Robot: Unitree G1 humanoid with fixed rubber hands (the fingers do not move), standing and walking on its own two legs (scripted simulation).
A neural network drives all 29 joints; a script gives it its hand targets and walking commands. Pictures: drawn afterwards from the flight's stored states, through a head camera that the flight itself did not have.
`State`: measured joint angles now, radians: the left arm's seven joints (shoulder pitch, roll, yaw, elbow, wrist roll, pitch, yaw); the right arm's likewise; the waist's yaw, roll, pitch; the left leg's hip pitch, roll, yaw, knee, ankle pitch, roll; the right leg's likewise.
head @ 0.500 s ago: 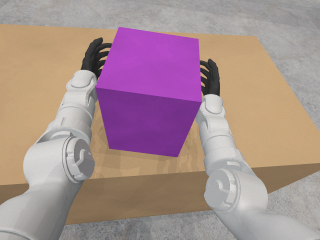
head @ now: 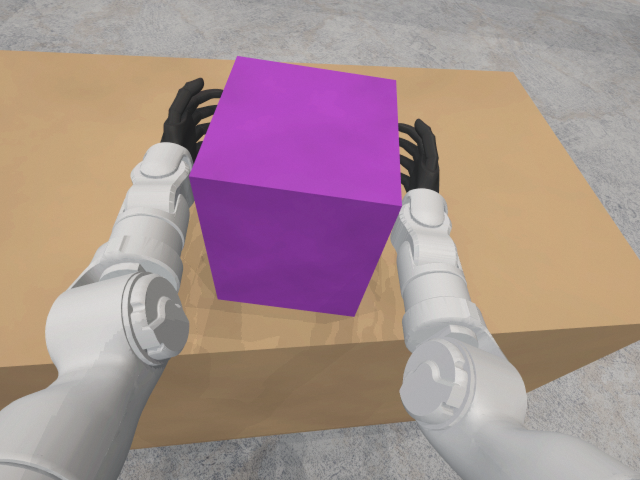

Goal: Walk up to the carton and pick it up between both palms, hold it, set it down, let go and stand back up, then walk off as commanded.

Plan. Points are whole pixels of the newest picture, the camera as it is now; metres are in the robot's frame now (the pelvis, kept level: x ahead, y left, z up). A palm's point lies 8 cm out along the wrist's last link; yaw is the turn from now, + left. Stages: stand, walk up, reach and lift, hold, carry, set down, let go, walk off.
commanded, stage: set down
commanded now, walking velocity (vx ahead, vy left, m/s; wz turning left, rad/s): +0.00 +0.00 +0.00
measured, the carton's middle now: (300, 197) +0.46 +0.00 +0.07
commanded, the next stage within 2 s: none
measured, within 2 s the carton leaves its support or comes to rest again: rests again in 1.16 s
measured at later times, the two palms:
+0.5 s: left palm (180, 146) +0.48 +0.15 +0.13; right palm (420, 187) +0.43 -0.14 +0.12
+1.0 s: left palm (184, 175) +0.47 +0.15 +0.09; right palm (410, 212) +0.42 -0.14 +0.08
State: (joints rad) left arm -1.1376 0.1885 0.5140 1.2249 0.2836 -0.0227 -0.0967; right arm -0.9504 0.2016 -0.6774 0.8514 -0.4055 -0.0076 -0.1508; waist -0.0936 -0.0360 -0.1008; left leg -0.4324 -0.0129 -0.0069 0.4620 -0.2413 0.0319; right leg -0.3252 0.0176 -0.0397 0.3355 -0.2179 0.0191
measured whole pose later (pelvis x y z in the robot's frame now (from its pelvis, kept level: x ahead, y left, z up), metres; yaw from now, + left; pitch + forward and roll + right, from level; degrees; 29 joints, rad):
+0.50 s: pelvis +0.00 +0.00 +0.00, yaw +0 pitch +12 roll -2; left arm -1.14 0.19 0.55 1.23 0.33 -0.04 -0.11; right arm -0.95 0.21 -0.69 0.84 -0.43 -0.01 -0.14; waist -0.09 -0.04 -0.10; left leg -0.43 -0.01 -0.01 0.46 -0.24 0.03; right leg -0.33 0.02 -0.04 0.34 -0.22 0.02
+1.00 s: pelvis -0.01 +0.00 +0.00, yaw +0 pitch +19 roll -2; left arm -1.14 0.23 0.27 1.35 0.03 -0.08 0.00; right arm -0.95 0.10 -0.50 1.07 -0.24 -0.10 -0.24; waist -0.09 -0.04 -0.17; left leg -0.58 -0.01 -0.01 0.46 -0.20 0.03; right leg -0.48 0.02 -0.04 0.35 -0.19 0.02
